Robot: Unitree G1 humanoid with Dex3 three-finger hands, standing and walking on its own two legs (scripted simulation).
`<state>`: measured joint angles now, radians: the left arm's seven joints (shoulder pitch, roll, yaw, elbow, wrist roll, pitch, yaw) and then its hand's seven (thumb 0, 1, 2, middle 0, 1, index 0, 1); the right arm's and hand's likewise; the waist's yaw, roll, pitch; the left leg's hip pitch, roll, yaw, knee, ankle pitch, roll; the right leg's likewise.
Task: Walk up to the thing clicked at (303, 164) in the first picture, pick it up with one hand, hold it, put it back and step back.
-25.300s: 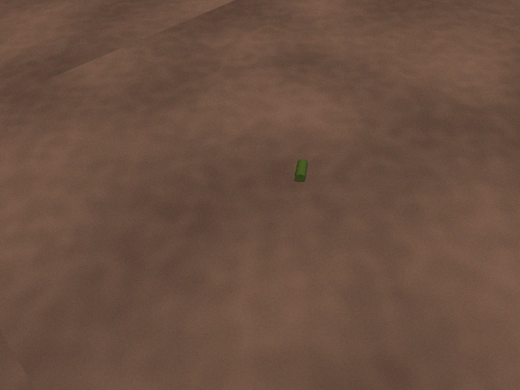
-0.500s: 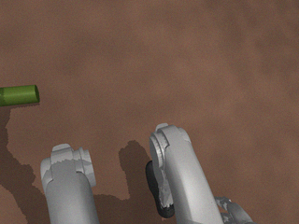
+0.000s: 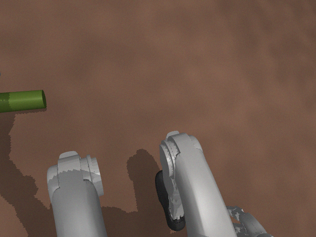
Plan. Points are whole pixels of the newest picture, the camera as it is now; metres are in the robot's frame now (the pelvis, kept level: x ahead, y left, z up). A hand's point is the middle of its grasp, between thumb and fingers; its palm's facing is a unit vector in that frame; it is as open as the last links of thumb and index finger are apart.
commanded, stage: approach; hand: left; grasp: from above
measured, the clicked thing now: (21, 101) +0.49 +0.32 -0.29
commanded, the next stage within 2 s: close in in 0.70 s
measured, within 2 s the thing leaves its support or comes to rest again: neither
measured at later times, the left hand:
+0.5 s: hand (18, 86) +0.49 +0.29 -0.17, palm faces -0.41 -0.02 -0.91, open 13.3 cm
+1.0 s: hand (3, 95) +0.47 +0.32 -0.18, palm faces -0.48 -0.06 -0.88, open 12.9 cm
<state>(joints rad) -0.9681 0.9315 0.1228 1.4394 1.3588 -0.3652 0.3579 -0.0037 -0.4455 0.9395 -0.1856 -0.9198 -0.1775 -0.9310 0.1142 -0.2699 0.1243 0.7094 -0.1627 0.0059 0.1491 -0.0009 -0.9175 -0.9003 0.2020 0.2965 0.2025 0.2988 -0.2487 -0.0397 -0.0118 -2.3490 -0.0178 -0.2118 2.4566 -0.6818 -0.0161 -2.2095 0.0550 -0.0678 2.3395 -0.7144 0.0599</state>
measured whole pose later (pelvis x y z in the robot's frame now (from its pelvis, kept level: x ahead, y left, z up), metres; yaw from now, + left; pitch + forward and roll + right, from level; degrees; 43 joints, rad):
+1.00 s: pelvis +0.00 +0.00 +0.00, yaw +0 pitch +32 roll -13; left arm -1.03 0.91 0.04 1.43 1.32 -0.33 0.31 0.00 -0.35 0.88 -0.25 -0.92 -0.25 -0.91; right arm 0.13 -0.30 0.15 0.65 -0.16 0.01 0.13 0.00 -0.92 -0.90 0.20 0.30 0.20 0.30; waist -0.29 -0.05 0.02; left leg -2.34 -0.02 -0.23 2.45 -0.69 -0.03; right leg -2.20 0.05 -0.09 2.33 -0.71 0.06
